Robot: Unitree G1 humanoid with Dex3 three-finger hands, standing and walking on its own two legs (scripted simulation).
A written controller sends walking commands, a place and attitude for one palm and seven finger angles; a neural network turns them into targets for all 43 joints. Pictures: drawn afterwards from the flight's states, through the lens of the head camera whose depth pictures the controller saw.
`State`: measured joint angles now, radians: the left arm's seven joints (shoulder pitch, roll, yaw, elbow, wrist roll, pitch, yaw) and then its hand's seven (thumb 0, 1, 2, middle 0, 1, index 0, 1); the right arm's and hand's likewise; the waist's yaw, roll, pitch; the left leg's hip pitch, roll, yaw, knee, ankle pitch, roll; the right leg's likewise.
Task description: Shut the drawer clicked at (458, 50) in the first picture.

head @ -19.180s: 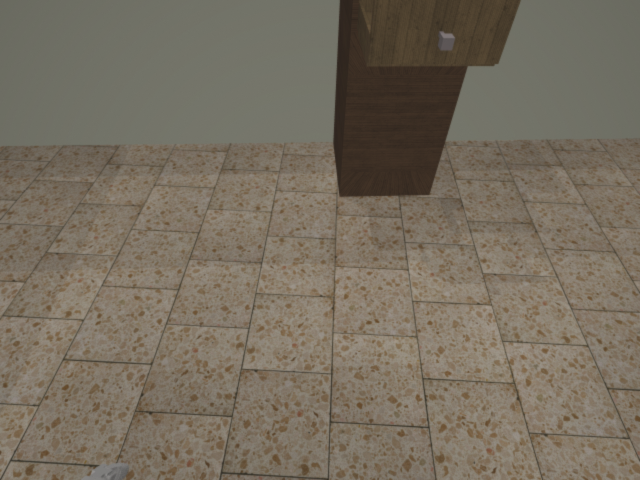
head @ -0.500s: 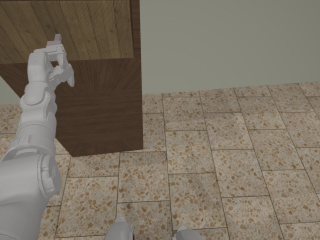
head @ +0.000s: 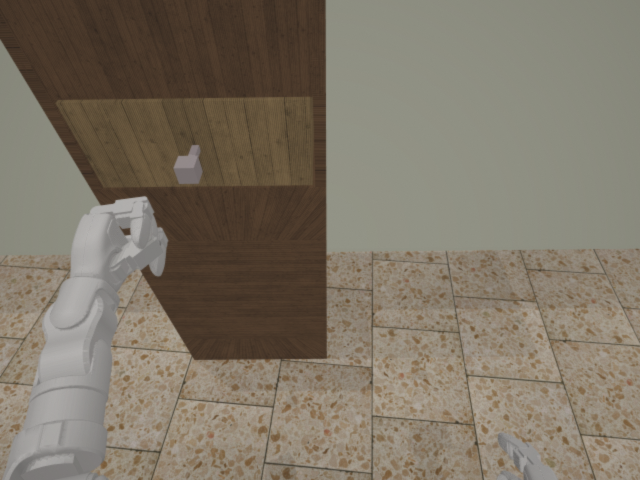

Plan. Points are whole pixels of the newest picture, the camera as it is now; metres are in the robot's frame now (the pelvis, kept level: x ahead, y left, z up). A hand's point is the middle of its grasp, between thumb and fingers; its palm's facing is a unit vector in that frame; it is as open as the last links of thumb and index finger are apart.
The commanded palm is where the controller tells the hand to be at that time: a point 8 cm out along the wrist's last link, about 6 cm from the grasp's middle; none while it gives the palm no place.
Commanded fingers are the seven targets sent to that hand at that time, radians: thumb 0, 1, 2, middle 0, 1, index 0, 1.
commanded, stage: draw the hand back to the body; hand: left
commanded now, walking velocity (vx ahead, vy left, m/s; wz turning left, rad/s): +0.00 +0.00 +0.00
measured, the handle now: (191, 162) +0.57 +0.23 +0.09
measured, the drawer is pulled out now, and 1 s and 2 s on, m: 0.00 0.00 0.00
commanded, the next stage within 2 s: step back with the hand held close in 0.94 s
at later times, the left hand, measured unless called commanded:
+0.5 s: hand (76, 314) +0.24 +0.23 +0.17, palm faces +0.35 -0.89 -0.30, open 3.3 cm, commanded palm +0.18 +0.28 +0.18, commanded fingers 0.00 0.90 0.90 -1.40 -1.60 -1.40 -1.60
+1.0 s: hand (12, 376) +0.18 +0.25 +0.19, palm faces +0.43 -0.83 -0.37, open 3.3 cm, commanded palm +0.13 +0.28 +0.21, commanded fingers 0.00 0.90 0.90 -1.40 -1.60 -1.40 -1.60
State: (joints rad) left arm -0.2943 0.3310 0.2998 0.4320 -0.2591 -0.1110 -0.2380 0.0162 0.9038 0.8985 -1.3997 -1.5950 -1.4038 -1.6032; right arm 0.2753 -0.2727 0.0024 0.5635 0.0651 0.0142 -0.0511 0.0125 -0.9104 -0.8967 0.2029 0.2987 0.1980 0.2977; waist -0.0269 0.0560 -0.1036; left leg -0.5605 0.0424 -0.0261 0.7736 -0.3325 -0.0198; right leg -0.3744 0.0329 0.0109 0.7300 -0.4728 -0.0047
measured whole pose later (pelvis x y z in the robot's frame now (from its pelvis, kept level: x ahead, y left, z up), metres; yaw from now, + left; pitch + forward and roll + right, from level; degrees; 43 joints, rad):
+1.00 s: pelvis +0.00 +0.00 +0.03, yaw +0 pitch -5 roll +0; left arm 0.51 0.30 0.28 -0.42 -0.07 -0.12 0.10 0.01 0.89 0.90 -1.41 -1.59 -1.41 -1.60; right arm 0.18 -0.22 0.02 0.61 0.00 -0.07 -0.10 0.02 -0.91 -0.90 0.20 0.30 0.20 0.30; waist 0.07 0.07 0.02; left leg -0.16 0.02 -0.01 0.43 -0.18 -0.01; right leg 0.02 0.00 0.02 0.37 -0.31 0.00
